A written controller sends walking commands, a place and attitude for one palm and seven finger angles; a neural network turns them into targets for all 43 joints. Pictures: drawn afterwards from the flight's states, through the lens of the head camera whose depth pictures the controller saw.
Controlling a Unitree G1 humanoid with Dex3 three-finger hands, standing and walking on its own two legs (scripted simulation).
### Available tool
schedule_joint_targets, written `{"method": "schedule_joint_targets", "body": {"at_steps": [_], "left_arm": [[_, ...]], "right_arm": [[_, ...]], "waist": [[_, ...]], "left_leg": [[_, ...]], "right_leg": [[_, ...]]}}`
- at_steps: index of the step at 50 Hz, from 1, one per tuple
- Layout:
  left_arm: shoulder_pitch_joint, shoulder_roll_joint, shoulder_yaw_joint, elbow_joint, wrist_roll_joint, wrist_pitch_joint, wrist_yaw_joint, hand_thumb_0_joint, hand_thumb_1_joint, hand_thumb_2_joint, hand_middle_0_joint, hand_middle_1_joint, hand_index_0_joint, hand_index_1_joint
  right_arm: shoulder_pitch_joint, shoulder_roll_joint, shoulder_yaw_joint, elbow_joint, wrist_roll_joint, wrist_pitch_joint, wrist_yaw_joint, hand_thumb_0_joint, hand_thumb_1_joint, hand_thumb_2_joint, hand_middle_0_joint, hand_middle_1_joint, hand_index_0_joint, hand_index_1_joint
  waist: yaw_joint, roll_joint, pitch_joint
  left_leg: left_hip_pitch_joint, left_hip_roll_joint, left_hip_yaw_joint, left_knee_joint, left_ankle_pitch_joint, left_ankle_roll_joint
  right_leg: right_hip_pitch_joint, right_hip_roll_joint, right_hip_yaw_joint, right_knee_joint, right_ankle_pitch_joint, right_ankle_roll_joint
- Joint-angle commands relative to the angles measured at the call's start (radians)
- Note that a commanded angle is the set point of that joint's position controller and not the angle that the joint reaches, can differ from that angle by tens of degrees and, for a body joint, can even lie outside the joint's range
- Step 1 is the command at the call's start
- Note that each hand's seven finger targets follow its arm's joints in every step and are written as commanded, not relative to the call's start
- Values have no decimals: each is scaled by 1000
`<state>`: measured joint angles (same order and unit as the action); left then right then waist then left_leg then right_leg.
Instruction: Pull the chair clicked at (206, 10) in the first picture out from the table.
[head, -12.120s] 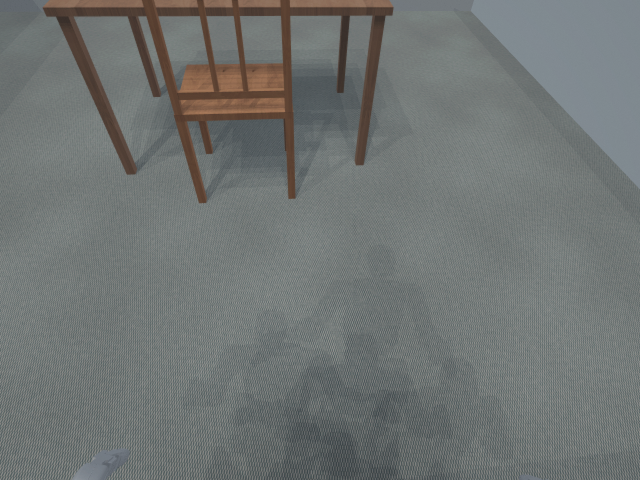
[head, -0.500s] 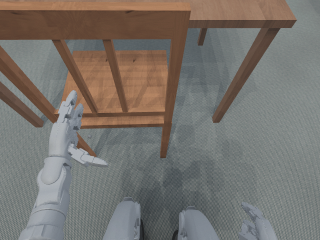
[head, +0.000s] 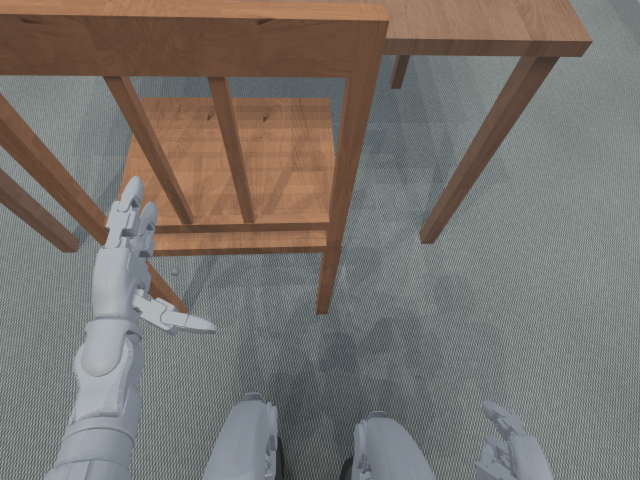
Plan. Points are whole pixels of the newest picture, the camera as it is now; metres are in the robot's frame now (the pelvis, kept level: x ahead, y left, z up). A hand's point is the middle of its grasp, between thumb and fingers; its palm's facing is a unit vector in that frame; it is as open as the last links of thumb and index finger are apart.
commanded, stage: aim the fingers beside a spindle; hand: left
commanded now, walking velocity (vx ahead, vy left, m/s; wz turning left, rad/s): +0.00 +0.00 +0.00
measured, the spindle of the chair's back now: (159, 163) +0.50 +0.23 +0.03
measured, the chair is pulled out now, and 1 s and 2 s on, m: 0.00 0.00 0.00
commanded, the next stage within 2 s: push the fingers through the gap in 0.96 s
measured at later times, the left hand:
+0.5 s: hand (155, 256) +0.36 +0.20 +0.03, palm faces +0.08 -0.99 -0.06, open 17.0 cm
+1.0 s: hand (192, 286) +0.34 +0.16 +0.00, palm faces +0.00 -1.00 +0.01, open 17.0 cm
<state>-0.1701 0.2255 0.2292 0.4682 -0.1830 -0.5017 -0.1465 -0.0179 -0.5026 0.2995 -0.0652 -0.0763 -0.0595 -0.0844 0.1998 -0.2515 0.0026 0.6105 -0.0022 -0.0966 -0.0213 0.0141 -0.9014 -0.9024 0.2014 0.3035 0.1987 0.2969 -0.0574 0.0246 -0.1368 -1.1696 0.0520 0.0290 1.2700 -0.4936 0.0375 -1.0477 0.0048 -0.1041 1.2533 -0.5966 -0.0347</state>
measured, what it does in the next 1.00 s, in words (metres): stands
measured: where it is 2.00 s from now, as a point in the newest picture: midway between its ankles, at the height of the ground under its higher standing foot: outside the picture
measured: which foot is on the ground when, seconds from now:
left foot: down 0.00-1.00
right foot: down 0.00-1.00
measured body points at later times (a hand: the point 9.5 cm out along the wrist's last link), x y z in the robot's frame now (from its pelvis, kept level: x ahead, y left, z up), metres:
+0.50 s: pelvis +0.00 +0.01 +0.00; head +0.12 +0.02 +0.44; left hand +0.35 +0.26 +0.04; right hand +0.14 -0.24 -0.11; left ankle +0.05 +0.10 -0.62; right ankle +0.00 -0.10 -0.62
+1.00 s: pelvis +0.00 +0.00 +0.00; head +0.12 +0.01 +0.44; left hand +0.33 +0.22 +0.00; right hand +0.14 -0.25 -0.11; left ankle +0.05 +0.10 -0.62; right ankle +0.00 -0.10 -0.62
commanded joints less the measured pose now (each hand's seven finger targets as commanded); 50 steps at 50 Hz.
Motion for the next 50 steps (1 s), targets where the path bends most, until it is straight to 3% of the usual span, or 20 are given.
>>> {"method": "schedule_joint_targets", "body": {"at_steps": [1,7,9,13,15,16,20,24,25,27,29,30,32,34,36,39,43,44,46,50], "left_arm": [[-217,249,128,-161,-3,-87,40,0,-500,300,-60,-80,-60,-80],[-149,71,-62,-67,-51,14,-91,0,-500,300,-60,-80,-60,-80],[-177,85,-54,-97,-60,9,-93,0,-500,300,-60,-80,-60,-80],[-253,248,107,-262,-38,-75,-2,0,-500,300,-60,-80,-60,-80],[-300,297,143,-338,-15,-119,51,0,-500,300,-60,-80,-60,-80],[-262,274,128,-329,1,-128,66,0,-500,300,-60,-80,-60,-80],[-183,191,57,-222,11,-94,52,0,-500,300,-60,-80,-60,-80],[-95,25,-92,-36,-23,15,-43,0,-500,300,-60,-80,-60,-80],[-80,58,-59,-34,-34,27,-54,0,-500,300,-60,-80,-60,-80],[-107,64,-63,-75,-42,29,-57,0,-500,300,-60,-80,-60,-80],[-171,135,-6,-198,-39,-16,-23,0,-500,300,-60,-80,-60,-80],[-217,173,21,-294,-34,-50,2,0,-500,300,-60,-80,-60,-80],[-199,252,101,-398,-12,-114,64,0,-500,300,-60,-80,-60,-80],[-221,278,117,-424,13,-151,107,0,-500,300,-60,-80,-60,-80],[-203,225,84,-310,26,-145,108,0,-500,300,-60,-80,-60,-80],[-183,113,-16,-111,17,-83,39,0,-500,300,-60,-80,-60,-80],[-140,20,-118,-17,-33,16,-72,0,-500,300,-60,-80,-60,-80],[-136,25,-112,-27,-43,22,-83,0,-500,300,-60,-80,-60,-80],[-176,125,-22,-142,-51,-1,-65,0,-500,300,-60,-80,-60,-80],[-216,341,186,-420,-28,-121,61,0,-500,300,-60,-80,-60,-80]], "right_arm": [[48,-146,-51,-100,-6,-23,1,0,-900,-900,200,300,200,300],[62,-166,-60,-116,22,-15,3,0,-900,-900,200,300,200,300],[61,-169,-62,-119,27,-18,-2,0,-900,-900,200,300,200,300],[66,-162,-63,-113,4,-24,-6,0,-900,-900,200,300,200,300],[69,-155,-60,-105,-10,-25,-4,0,-900,-900,200,300,200,300],[66,-147,-56,-105,-12,-26,1,0,-900,-900,200,300,200,300],[62,-152,-56,-97,-9,-19,12,0,-900,-900,200,300,200,300],[66,-160,-57,-112,17,0,15,0,-900,-900,200,300,200,300],[61,-169,-61,-116,25,4,12,0,-900,-900,200,300,200,300],[52,-169,-63,-131,28,9,9,0,-900,-900,200,300,200,300],[50,-163,-64,-137,19,3,3,0,-900,-900,200,300,200,300],[52,-158,-64,-140,11,-1,4,0,-900,-900,200,300,200,300],[57,-146,-61,-138,-5,-7,8,0,-900,-900,200,300,200,300],[57,-140,-56,-122,-16,-10,10,0,-900,-900,200,300,200,300],[45,-133,-51,-102,-14,-7,12,0,-900,-900,200,300,200,300],[48,-147,-51,-89,-3,-3,12,0,-900,-900,200,300,200,300],[42,-167,-55,-118,26,5,7,0,-900,-900,200,300,200,300],[41,-167,-58,-129,30,2,4,0,-900,-900,200,300,200,300],[45,-165,-63,-133,24,0,-3,0,-900,-900,200,300,200,300],[52,-143,-59,-132,-7,-11,-3,0,-900,-900,200,300,200,300]], "waist": [[14,67,-421],[-23,1,-378],[-25,4,-366],[20,76,-449],[24,116,-499],[30,149,-488],[4,109,-449],[-30,-17,-326],[-12,-31,-326],[-12,-42,-335],[3,14,-376],[15,61,-440],[43,122,-501],[34,141,-502],[4,84,-415],[-37,38,-317],[-26,-27,-311],[-24,-32,-324],[5,-1,-403],[62,125,-563]], "left_leg": [[393,-25,-79,-145,279,-17],[372,-23,-83,-152,239,-9],[378,-20,-92,-151,233,-7],[454,-19,-103,-156,303,-19],[508,-18,-112,-153,351,-25],[529,-15,-115,-161,370,-32],[506,-11,-109,-162,352,-31],[386,-19,-98,-175,237,-15],[370,-20,-96,-177,227,-16],[365,-23,-94,-173,218,-11],[410,-19,-98,-168,254,-14],[456,-23,-102,-169,291,-17],[536,-20,-109,-173,377,-30],[542,-18,-110,-161,403,-31],[473,-18,-101,-154,339,-25],[381,-22,-92,-155,200,-16],[324,-32,-83,-162,142,-9],[334,-30,-84,-158,152,-6],[368,-29,-83,-151,210,-6],[486,-30,-81,-147,376,-17]], "right_leg": [[127,16,77,-173,306,5],[111,14,68,-212,286,7],[83,14,63,-207,266,7],[94,17,62,-178,288,0],[89,17,62,-163,308,1],[79,18,57,-156,309,-4],[74,19,50,-168,314,-1],[87,19,46,-212,266,4],[96,17,48,-212,261,4],[98,14,52,-214,256,7],[91,15,54,-197,266,3],[108,13,60,-190,288,1],[125,17,58,-172,329,-5],[111,21,60,-157,342,-5],[96,19,60,-167,319,1],[54,21,60,-198,231,4],[98,12,71,-230,202,4],[96,11,72,-229,205,3],[127,9,79,-216,254,4],[208,16,93,-175,384,1]]}}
